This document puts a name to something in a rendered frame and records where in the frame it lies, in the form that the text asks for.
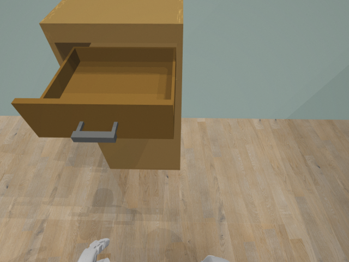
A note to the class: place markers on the drawer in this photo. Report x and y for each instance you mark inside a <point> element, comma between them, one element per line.
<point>134,86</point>

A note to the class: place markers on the left robot hand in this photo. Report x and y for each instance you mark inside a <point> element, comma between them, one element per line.
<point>90,253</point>

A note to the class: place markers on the cabinet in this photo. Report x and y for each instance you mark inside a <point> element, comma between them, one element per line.
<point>124,23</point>

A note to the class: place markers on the handle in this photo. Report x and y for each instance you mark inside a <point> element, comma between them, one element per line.
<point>94,136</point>

